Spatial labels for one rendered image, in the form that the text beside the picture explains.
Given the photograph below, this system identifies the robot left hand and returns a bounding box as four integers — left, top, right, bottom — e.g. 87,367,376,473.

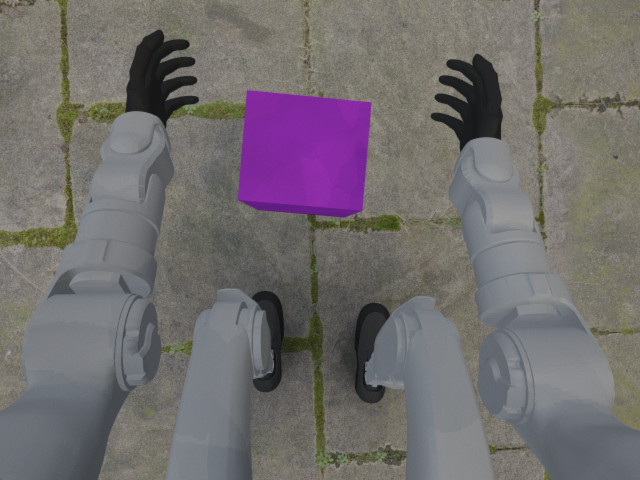
125,30,199,128

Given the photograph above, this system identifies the robot foot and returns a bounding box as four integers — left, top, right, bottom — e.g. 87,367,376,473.
252,291,284,392
355,303,390,403

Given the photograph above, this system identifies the left robot foot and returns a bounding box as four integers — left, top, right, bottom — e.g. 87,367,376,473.
252,291,284,392

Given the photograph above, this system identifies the robot left forearm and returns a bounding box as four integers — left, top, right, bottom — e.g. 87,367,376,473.
22,111,174,384

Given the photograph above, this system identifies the right robot foot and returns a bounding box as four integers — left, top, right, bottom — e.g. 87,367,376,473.
355,303,390,403

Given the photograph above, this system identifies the robot right upper arm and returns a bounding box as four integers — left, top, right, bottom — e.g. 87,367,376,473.
477,327,640,480

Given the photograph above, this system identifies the robot left upper arm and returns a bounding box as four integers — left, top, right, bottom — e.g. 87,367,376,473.
0,293,162,480

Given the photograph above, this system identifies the robot right hand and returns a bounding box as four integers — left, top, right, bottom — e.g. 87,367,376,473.
431,54,503,152

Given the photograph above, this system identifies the robot right forearm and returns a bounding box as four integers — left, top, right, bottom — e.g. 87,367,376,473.
449,137,615,407

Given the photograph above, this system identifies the carton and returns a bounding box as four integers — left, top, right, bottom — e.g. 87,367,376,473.
238,90,372,217

